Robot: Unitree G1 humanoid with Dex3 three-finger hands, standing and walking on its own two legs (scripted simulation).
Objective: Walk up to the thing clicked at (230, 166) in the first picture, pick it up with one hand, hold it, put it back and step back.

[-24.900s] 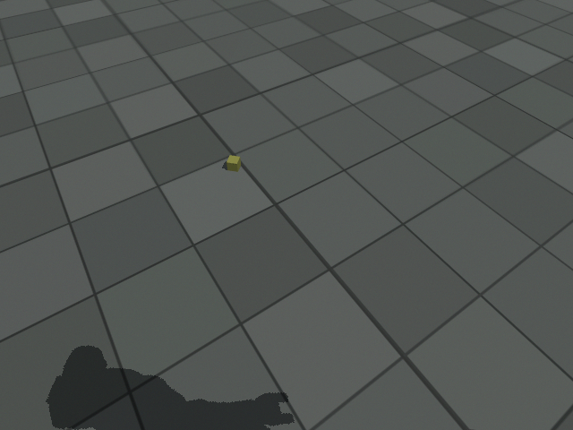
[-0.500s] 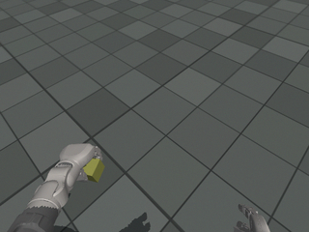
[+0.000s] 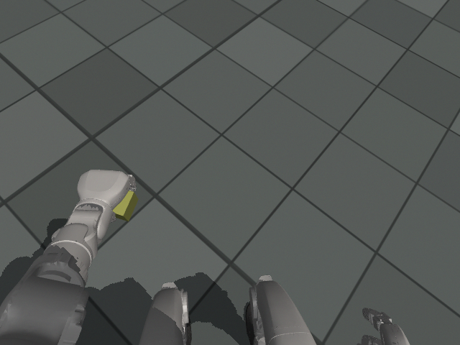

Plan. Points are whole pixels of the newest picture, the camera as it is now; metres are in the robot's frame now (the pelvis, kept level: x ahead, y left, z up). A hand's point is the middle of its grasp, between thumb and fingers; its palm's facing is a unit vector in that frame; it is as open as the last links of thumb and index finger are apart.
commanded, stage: crouch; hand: left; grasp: from above
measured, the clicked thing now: (119, 203) +0.41 +0.21 -0.15
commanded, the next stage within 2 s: lower in 1.48 s
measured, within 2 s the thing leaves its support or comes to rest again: neither
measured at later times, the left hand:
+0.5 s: hand (141, 214) +0.44 +0.20 -0.35, palm faces -0.47 +0.02 -0.88, open 7.8 cm
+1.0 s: hand (146, 212) +0.48 +0.21 -0.44, palm faces -0.48 +0.01 -0.88, open 7.8 cm
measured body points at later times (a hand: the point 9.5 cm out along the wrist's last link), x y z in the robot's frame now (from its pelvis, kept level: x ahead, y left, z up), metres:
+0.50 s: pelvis -0.03 +0.00 -0.19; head +0.20 +0.03 +0.20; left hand +0.46 +0.20 -0.30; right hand -0.01 -0.27 -0.30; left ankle +0.05 +0.12 -0.63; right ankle +0.05 -0.14 -0.63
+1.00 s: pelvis -0.03 +0.00 -0.27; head +0.24 +0.04 +0.10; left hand +0.50 +0.21 -0.39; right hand -0.01 -0.28 -0.37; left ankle +0.05 +0.12 -0.63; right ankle +0.05 -0.14 -0.63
